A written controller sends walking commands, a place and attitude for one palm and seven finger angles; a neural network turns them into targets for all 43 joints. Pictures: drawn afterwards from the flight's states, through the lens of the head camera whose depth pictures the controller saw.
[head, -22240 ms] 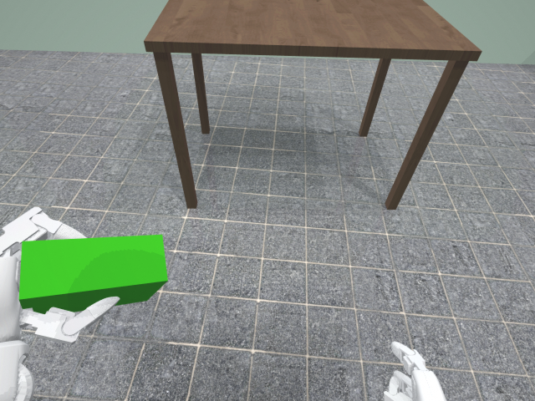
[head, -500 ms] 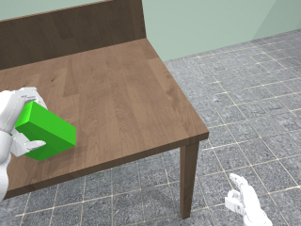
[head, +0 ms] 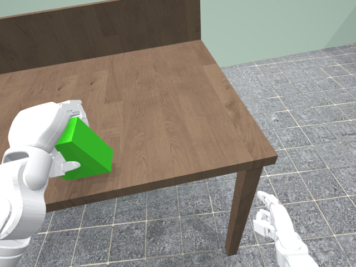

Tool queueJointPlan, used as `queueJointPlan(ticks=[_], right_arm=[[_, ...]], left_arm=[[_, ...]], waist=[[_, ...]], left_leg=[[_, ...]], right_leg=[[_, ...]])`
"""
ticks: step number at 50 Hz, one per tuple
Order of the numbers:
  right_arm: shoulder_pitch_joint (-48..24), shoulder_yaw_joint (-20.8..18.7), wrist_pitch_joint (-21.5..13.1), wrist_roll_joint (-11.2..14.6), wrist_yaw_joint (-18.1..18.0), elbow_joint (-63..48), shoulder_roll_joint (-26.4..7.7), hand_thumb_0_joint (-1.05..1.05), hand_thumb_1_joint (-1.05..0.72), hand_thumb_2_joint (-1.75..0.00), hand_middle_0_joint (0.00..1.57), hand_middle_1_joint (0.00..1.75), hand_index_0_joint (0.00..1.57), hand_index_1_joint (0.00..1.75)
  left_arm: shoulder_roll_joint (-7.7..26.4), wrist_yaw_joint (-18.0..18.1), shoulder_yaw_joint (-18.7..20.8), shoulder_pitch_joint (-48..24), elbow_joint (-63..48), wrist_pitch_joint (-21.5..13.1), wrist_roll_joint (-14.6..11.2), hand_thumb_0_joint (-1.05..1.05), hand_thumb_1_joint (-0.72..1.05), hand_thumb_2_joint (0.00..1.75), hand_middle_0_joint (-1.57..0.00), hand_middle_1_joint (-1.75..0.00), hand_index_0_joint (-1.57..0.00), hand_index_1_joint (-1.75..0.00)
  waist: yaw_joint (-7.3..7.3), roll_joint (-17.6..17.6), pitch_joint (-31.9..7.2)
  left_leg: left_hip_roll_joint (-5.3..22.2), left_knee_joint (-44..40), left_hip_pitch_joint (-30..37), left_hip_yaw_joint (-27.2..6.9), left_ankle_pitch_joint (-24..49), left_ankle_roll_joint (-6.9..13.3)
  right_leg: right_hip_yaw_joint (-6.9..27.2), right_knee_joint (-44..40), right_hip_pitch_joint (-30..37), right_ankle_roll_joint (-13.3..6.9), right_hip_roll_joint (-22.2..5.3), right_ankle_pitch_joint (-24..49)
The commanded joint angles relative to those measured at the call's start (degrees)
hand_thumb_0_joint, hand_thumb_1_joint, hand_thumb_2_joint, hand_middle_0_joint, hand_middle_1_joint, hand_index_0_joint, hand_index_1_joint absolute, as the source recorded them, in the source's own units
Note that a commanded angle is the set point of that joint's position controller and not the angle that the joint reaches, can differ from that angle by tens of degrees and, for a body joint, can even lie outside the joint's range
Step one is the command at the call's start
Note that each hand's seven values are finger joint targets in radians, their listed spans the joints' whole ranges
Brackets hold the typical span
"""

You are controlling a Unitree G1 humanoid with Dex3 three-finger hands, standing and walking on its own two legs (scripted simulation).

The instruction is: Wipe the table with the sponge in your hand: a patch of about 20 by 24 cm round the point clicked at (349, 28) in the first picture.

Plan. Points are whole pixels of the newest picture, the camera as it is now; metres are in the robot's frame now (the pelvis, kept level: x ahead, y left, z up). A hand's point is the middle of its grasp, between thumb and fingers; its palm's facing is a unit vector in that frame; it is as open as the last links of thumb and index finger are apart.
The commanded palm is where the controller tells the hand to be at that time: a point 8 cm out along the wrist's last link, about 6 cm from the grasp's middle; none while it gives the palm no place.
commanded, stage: turn the palm down, sponge in hand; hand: left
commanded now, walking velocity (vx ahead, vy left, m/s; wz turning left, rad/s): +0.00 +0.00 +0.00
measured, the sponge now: (79, 156) +0.25 +0.27 +0.15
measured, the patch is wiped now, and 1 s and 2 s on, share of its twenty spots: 0.00 0.00 0.05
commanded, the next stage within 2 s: move the sponge above the wiping area in 0.36 s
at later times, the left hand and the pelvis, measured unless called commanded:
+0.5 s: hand (69, 132) +0.26 +0.25 +0.22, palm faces +0.21 -0.02 -0.98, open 9.4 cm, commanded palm +0.20 +0.28 +0.31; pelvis +0.01 +0.00 +0.00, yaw +0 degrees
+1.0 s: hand (41, 116) +0.26 +0.29 +0.25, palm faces +0.30 +0.10 -0.95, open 9.4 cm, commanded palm +0.21 +0.29 +0.29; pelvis +0.01 -0.02 +0.00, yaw +0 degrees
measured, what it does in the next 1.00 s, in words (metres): stands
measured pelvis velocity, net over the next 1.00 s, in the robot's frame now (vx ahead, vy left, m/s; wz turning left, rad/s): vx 0.01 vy -0.02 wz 0.00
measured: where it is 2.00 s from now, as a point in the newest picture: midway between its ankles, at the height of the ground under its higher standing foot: outside the picture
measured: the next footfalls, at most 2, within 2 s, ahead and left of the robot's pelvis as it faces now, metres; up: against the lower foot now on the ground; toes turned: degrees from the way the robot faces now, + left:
none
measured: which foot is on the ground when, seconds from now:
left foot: down 0.00-1.00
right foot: down 0.00-1.00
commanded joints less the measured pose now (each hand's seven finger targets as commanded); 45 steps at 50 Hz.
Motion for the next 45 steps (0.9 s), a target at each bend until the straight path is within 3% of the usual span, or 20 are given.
queueJointPlan(ticks=[1,3,4,8,9,13,15,19,23,24,28,29,34,35,37,38,40,43,44,45], right_arm=[[-15.57,-2.0,-3.05,-1.53,-0.17,-9.55,-4.87,0.0,-0.9,-0.9,0.2,0.3,0.2,0.3],[-16.79,-1.87,-2.83,-0.87,0.28,-9.08,-4.74,0.0,-0.9,-0.9,0.2,0.3,0.2,0.3],[-15.13,-2.07,-2.36,-0.8,0.38,-8.46,-4.58,0.0,-0.9,-0.9,0.2,0.3,0.2,0.3],[-15.04,-2.06,-1.59,0.57,1.15,-8.66,-4.78,0.0,-0.9,-0.9,0.2,0.3,0.2,0.3],[-13.65,-2.44,-1.21,0.57,1.33,-9.27,-5.46,0.0,-0.9,-0.9,0.2,0.3,0.2,0.3],[-15.58,-1.85,-2.0,1.71,1.69,-11.6,-4.16,0.0,-0.9,-0.9,0.2,0.3,0.2,0.3],[-14.18,-2.37,-2.62,0.94,1.37,-11.72,-4.78,0.0,-0.9,-0.9,0.2,0.3,0.2,0.3],[-15.57,-2.37,-3.94,-1.06,0.34,-12.12,-4.72,0.0,-0.9,-0.9,0.2,0.3,0.2,0.3],[-15.27,-2.3,-3.49,-1.36,0.63,-9.09,-4.61,0.0,-0.9,-0.9,0.2,0.3,0.2,0.3],[-13.32,-2.56,-2.82,-1.26,0.78,-8.24,-4.52,0.0,-0.9,-0.9,0.2,0.3,0.2,0.3],[-13.93,-2.83,-1.33,0.5,1.47,-7.93,-5.12,0.0,-0.9,-0.9,0.2,0.3,0.2,0.3],[-12.36,-3.07,-0.53,0.47,1.66,-8.44,-6.08,0.0,-0.9,-0.9,0.2,0.3,0.2,0.3],[-13.31,-2.57,-0.82,1.7,2.17,-11.61,-5.66,0.0,-0.9,-0.9,0.2,0.3,0.2,0.3],[-12.9,-2.65,-1.18,1.57,1.85,-12.15,-5.44,0.0,-0.9,-0.9,0.2,0.3,0.2,0.3],[-13.22,-2.93,-1.97,0.71,0.77,-12.11,-5.65,0.0,-0.9,-0.9,0.2,0.3,0.2,0.3],[-16.56,-2.19,-3.06,0.78,0.5,-13.25,-4.91,0.0,-0.9,-0.9,0.2,0.3,0.2,0.3],[-13.43,-2.8,-4.31,-1.11,-0.45,-11.71,-5.03,0.0,-0.9,-0.9,0.2,0.3,0.2,0.3],[-12.26,-3.07,-4.78,-1.59,-0.57,-8.62,-5.61,0.0,-0.9,-0.9,0.2,0.3,0.2,0.3],[-11.29,-3.03,-4.49,-1.54,-0.61,-8.18,-4.45,0.0,-0.9,-0.9,0.2,0.3,0.2,0.3],[-9.95,-3.59,-4.32,-1.22,-0.43,-7.15,-4.57,0.0,-0.9,-0.9,0.2,0.3,0.2,0.3]], left_arm=[[24.11,5.49,17.7,-24.68,-13.91,-3.5,6.57,0.0,0.1,1.3,-1.2,-1.6,-1.2,-1.6],[25.4,5.86,20.5,-24.57,-9.36,-2.78,5.9,0.0,0.1,1.3,-1.2,-1.6,-1.2,-1.6],[21.7,5.71,17.8,-24.25,-7.22,-2.81,4.48,0.0,0.1,1.3,-1.2,-1.6,-1.2,-1.6],[16.02,2.65,15.93,-14.3,2.57,-1.48,0.92,0.0,0.1,1.3,-1.2,-1.6,-1.2,-1.6],[13.7,1.6,13.48,-12.79,0.76,-1.62,-0.3,0.0,0.1,1.3,-1.2,-1.6,-1.2,-1.6],[7.98,-0.66,7.85,-9.94,-3.64,-0.92,-1.26,0.0,0.1,1.3,-1.2,-1.6,-1.2,-1.6],[10.6,-0.18,8.57,-11.66,-9.54,-1.98,-0.29,0.0,0.1,1.3,-1.2,-1.6,-1.2,-1.6],[23.62,3.65,16.74,-23.78,-23.1,-3.57,5.01,0.0,0.1,1.3,-1.2,-1.6,-1.2,-1.6],[28.67,6.91,23.26,-23.38,-12.66,-4.5,6.48,0.0,0.1,1.3,-1.2,-1.6,-1.2,-1.6],[25.26,7.18,20.55,-24.54,-9.62,-4.6,5.53,0.0,0.1,1.3,-1.2,-1.6,-1.2,-1.6],[18.51,4.55,18.63,-13.69,4.67,-2.28,0.51,0.0,0.1,1.3,-1.2,-1.6,-1.2,-1.6],[17.05,3.08,17.05,-10.56,4.16,-2.23,-0.69,0.0,0.1,1.3,-1.2,-1.6,-1.2,-1.6],[9.36,-1.69,9.68,-1.71,0.0,-0.98,-2.42,0.0,0.1,1.3,-1.2,-1.6,-1.2,-1.6],[10.0,-1.89,9.51,-1.74,-2.87,-1.38,-2.12,0.0,0.1,1.3,-1.2,-1.6,-1.2,-1.6],[16.57,-1.44,12.63,-7.17,-8.95,-2.67,0.53,0.0,0.1,1.3,-1.2,-1.6,-1.2,-1.6],[20.51,-0.73,14.58,-11.96,-15.06,-3.03,2.25,0.0,0.1,1.3,-1.2,-1.6,-1.2,-1.6],[28.86,1.63,19.57,-20.24,-17.92,-5.76,6.49,0.0,0.1,1.3,-1.2,-1.6,-1.2,-1.6],[37.01,5.77,27.99,-22.13,-11.48,-8.55,10.1,0.0,0.1,1.3,-1.2,-1.6,-1.2,-1.6],[30.95,6.66,23.22,-23.72,-9.22,-9.42,9.17,0.0,0.1,1.3,-1.2,-1.6,-1.2,-1.6],[30.89,7.64,24.22,-23.58,-4.95,-10.02,7.58,0.0,0.1,1.3,-1.2,-1.6,-1.2,-1.6]], waist=[[0.38,3.19,-18.45],[1.31,1.33,-15.83],[0.28,-1.76,-14.59],[0.28,-6.5,-8.72],[-0.48,-7.29,-10.29],[-1.57,-3.55,-10.1],[-1.46,-1.84,-14.33],[0.27,4.88,-22.64],[1.43,2.06,-18.37],[0.23,-0.65,-17.34],[0.08,-6.97,-8.54],[-0.45,-8.33,-9.35],[-2.1,-6.1,-8.84],[-2.17,-5.85,-10.22],[-2.27,-4.55,-14.01],[-1.71,-2.21,-16.24],[-0.83,2.79,-21.97],[0.85,4.78,-18.39],[-0.48,3.7,-16.79],[-0.5,3.81,-15.22]], left_leg=[[4.88,-5.35,9.66,-12.26,0.38,-4.1],[4.95,-5.71,9.18,-12.81,0.2,-4.46],[5.34,-5.24,9.22,-11.48,1.5,-4.51],[5.01,-5.07,7.3,-9.83,2.05,-4.74],[5.53,-4.63,7.49,-8.73,2.96,-4.67],[5.36,-4.75,7.89,-8.65,0.18,-4.53],[5.38,-4.58,8.97,-9.03,0.39,-4.15],[4.53,-3.72,10.67,-10.76,3.45,-3.47],[4.31,-3.22,10.07,-11.61,5.61,-3.91],[4.6,-2.85,10.43,-10.3,6.96,-3.92],[4.33,-2.96,7.87,-8.79,6.32,-4.26],[5.0,-2.92,7.44,-7.91,6.66,-4.38],[5.1,-2.14,5.97,-6.79,4.61,-4.07],[4.88,-1.91,6.39,-6.71,3.95,-3.62],[3.73,-1.39,7.67,-7.06,3.95,-2.82],[3.29,-0.92,8.52,-7.63,3.81,-2.69],[2.5,0.4,10.88,-8.32,8.28,-2.28],[2.47,-0.31,9.45,-10.29,6.51,-2.92],[2.93,-0.27,10.28,-9.13,7.35,-2.98],[3.03,-0.87,10.54,-9.48,6.11,-3.24]], right_leg=[[8.25,-3.38,1.46,-3.14,-0.78,1.96],[10.04,-4.65,0.66,-3.97,0.14,1.18],[7.78,-5.51,0.14,-3.13,-0.83,2.19],[6.86,-8.17,-2.48,-2.57,-0.8,3.19],[4.95,-7.96,-1.51,-1.69,-1.81,5.44],[4.82,-7.37,-3.02,-1.25,-1.76,4.7],[4.77,-6.33,-1.11,-1.22,-2.23,5.32],[7.89,-3.13,3.87,-2.92,-1.05,5.15],[12.08,-5.62,2.46,-4.82,-0.15,3.31],[10.21,-6.43,2.03,-4.13,-1.06,4.59],[9.47,-9.86,-1.27,-3.2,-0.91,6.56],[7.03,-9.51,-0.56,-2.08,-1.87,8.63],[4.87,-8.55,-1.97,-0.63,-2.75,9.88],[5.13,-8.17,-1.52,-0.46,-3.01,9.26],[6.7,-7.41,0.04,-0.61,-2.82,8.47],[9.65,-6.92,0.82,-1.67,-1.88,6.82],[9.92,-5.2,3.41,-2.62,-2.31,8.68],[13.36,-6.5,3.02,-4.95,-0.78,3.66],[11.45,-7.36,2.18,-4.61,-1.53,4.48],[12.32,-8.75,1.17,-4.39,-1.67,3.11]])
